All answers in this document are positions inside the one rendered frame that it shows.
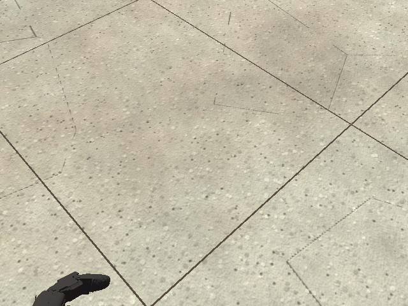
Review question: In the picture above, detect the left robot hand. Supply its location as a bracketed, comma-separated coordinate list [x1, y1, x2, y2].
[33, 272, 110, 306]

